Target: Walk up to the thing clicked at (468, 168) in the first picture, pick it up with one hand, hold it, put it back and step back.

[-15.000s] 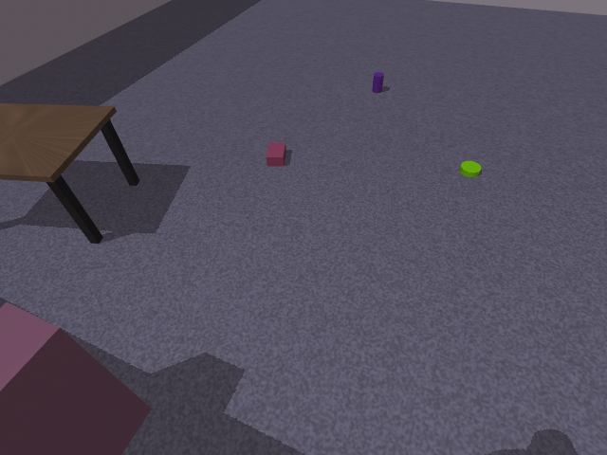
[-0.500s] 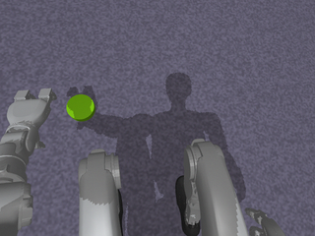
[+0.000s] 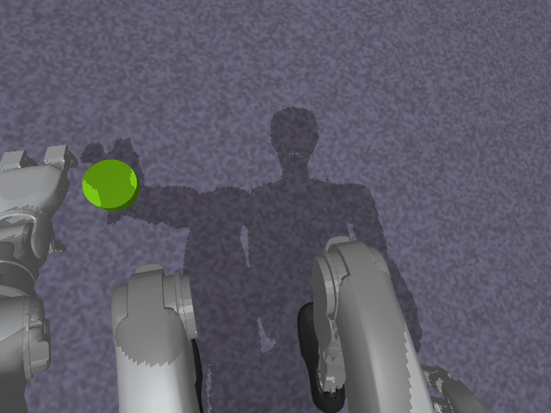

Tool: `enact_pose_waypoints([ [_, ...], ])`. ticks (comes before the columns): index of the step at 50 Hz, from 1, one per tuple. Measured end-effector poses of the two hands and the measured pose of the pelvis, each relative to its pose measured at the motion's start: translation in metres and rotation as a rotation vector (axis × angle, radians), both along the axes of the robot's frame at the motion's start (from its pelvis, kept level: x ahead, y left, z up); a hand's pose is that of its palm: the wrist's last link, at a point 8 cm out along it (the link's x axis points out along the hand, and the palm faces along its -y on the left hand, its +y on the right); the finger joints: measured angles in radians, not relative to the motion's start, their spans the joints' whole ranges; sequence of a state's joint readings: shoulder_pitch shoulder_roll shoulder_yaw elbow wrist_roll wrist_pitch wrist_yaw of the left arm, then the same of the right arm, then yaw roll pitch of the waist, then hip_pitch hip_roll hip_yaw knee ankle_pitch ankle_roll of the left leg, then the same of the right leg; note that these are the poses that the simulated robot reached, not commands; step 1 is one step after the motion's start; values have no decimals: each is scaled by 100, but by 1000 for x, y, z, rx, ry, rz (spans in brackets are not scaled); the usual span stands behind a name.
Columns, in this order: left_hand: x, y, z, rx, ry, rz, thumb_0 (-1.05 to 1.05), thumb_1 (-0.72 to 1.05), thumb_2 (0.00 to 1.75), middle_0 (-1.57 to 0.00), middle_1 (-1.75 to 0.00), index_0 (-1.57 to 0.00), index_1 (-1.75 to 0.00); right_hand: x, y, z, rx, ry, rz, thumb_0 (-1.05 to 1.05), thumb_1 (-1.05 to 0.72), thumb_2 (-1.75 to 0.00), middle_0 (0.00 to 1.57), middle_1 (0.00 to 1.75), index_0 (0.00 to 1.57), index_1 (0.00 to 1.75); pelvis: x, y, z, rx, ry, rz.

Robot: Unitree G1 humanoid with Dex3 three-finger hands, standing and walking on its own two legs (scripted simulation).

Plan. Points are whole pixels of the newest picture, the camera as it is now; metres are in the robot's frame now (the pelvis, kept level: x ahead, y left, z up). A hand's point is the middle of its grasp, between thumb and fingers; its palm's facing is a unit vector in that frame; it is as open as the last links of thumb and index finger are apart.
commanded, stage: rise first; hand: left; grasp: from above
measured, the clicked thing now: (112, 185) +0.50 +0.27 -0.31
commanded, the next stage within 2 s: approach in 1.80 s
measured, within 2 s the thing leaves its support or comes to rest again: neither
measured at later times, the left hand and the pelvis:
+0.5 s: hand (58, 207) +0.43 +0.31 -0.19, palm faces -0.46 -0.07 -0.89, open 14.2 cm; pelvis +0.00 +0.00 -0.01, yaw -1 degrees
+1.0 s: hand (65, 198) +0.45 +0.31 -0.20, palm faces -0.46 -0.07 -0.89, open 14.2 cm; pelvis +0.00 +0.00 -0.02, yaw -2 degrees
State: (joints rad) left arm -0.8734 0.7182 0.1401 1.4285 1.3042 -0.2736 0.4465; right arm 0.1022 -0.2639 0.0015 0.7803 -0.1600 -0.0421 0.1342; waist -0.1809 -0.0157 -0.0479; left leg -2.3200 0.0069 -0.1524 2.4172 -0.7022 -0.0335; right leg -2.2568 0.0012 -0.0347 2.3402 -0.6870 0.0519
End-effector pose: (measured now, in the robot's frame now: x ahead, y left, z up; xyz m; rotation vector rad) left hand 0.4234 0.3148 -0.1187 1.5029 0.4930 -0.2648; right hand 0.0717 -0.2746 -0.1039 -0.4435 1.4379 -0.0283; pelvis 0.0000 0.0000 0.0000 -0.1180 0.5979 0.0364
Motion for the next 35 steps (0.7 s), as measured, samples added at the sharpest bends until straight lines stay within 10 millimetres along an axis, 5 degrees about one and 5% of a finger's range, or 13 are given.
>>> enact_pose_waypoints([
  [35, 19, -5, -21, -2, -5, -5, 0, -55, 104, -9, -101, -8, -102, -12, -1, -1, -20, 34, 32, 0, -90, -90, 20, 30, 20, 29, 1, 2, -13, -19, -15, -11],
])
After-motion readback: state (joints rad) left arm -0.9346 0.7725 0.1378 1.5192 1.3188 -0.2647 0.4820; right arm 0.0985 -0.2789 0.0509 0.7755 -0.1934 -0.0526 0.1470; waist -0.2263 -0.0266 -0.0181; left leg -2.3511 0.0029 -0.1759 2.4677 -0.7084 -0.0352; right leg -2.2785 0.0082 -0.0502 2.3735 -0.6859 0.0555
